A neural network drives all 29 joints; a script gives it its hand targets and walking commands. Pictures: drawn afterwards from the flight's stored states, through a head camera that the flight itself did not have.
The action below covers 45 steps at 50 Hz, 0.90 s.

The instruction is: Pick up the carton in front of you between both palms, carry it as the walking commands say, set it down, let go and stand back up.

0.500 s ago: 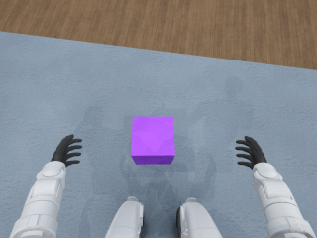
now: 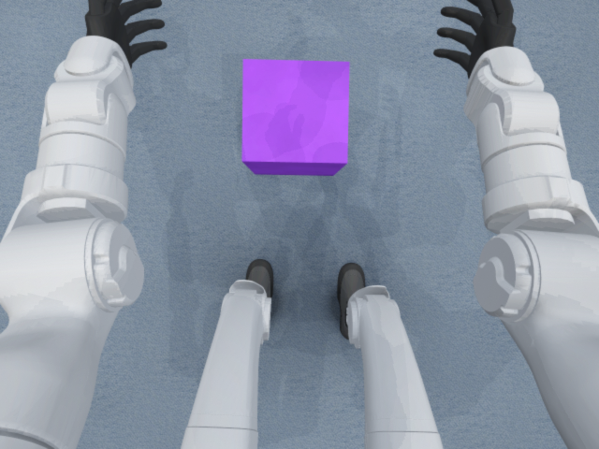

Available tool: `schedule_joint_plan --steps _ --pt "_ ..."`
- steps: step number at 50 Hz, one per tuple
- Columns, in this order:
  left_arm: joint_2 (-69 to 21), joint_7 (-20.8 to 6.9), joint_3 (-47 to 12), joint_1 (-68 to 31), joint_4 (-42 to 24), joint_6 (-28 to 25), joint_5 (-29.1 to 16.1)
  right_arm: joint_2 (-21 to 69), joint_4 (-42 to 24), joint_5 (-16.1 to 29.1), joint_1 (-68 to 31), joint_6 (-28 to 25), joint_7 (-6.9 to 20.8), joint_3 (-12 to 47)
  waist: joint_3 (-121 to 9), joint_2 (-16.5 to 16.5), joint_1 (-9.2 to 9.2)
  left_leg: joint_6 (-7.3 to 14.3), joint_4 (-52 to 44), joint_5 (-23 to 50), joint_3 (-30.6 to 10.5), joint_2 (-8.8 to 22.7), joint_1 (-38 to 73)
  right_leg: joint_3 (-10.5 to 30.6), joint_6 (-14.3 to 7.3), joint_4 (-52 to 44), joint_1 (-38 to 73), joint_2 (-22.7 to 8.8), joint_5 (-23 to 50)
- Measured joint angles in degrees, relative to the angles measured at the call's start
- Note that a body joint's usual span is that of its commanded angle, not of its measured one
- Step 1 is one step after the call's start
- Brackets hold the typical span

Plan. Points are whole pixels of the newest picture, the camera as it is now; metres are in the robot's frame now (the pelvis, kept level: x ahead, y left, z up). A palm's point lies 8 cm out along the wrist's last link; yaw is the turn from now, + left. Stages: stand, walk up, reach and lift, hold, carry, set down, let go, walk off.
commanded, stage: reach and lift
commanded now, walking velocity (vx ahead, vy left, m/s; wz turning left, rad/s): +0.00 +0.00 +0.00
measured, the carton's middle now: (295, 126) +0.56 +0.04 -0.54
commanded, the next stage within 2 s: none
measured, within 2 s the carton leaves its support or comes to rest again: leaves its support in 1.92 s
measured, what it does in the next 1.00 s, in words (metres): lowers itself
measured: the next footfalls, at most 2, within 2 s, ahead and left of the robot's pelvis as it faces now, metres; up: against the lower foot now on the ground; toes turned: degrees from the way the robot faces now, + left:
none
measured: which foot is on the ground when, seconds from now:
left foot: down 0.00-1.00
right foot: down 0.00-1.00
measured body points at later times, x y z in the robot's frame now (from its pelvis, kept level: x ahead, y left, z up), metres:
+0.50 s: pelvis +0.03 +0.00 -0.10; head +0.39 +0.01 +0.16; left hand +0.56 +0.22 -0.27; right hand +0.57 -0.16 -0.28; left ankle +0.09 +0.12 -0.63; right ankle +0.09 -0.14 -0.63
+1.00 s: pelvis -0.02 -0.01 -0.27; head +0.37 +0.01 -0.06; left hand +0.56 +0.22 -0.46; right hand +0.57 -0.15 -0.46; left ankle +0.09 +0.12 -0.63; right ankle +0.09 -0.14 -0.63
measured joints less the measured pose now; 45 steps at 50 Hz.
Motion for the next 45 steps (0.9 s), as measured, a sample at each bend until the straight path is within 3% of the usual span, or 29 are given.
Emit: schedule_joint_plan --steps 5,12,19,23,28,35,45 --pt "-0.54 -0.28 3.17 -5.26 -0.27 -1.45 2.88 1.03 -0.28 -2.74 -5.18 -1.72 -0.1 -3.06 0.38 -0.05 -0.03 0.03 0.14 -0.26 -0.23 -0.1 -3.9 -0.01 0.04 -0.01 -3.76 0.09 -0.25" --pt "-3.66 -0.59 6.97 -2.65 -2.93 -5.1 5.98 3.62 -2.37 -5.78 -2.12 -6.19 0.32 -6.0 -3.44 0.22 0.11 -0.04 0.67 -1.63 -0.69 -0.49 -8.95 0.39 0.18 0.51 -8.72 0.31 -1.72" --pt "-6.19 -0.26 9.29 1.6 -2.27 -8.33 7.41 5.67 -2.08 -7.39 1.85 -9.32 -0.02 -6.94 -8.76 0.06 0.48 -0.83 10.24 -5.4 -1.19 -1.03 -19.35 2.0 0.85 10.33 -19.37 1.61 -5.64" --pt "-5.15 0.7 7.62 1.77 -1.52 -9.17 5.12 4.94 -1.62 -5.37 1.56 -9.7 -1.15 -4.34 -8.75 -0.04 0.45 -1.24 19.45 -9.29 -1.31 -1.36 -26.4 2.38 1.11 19.81 -26.51 2.28 -9.79" --pt "-1.63 2.32 2.3 -0.7 -1.21 -8.93 -0.72 2.01 -1.67 0.22 -1.18 -9.06 -2.96 1.55 -5.12 -0.02 0.41 -1.58 31.79 -13.25 -1.53 -1.66 -34.4 2.17 1.24 32.49 -34.55 3.03 -13.84" --pt "3.28 3.55 -4.55 -7.15 -0.23 -6.42 -7.58 -2.11 -0.52 6.88 -7.91 -6.46 -4.66 6.93 3.3 -0.23 0.44 -1.99 46.49 -14.88 -2.01 -2.08 -41.74 1.39 1.56 47.3 -41.76 3.7 -15.85" --pt "5.8 3.49 -8.37 -18.65 9.28 -6.12 -8.94 -4.49 9.49 8.3 -19.1 -6.49 -3.35 7.37 14.45 -0.58 0.26 -2.61 57.53 -14.74 -2.14 -2.31 -45.99 0.9 2.1 58.11 -45.63 3.96 -15.78"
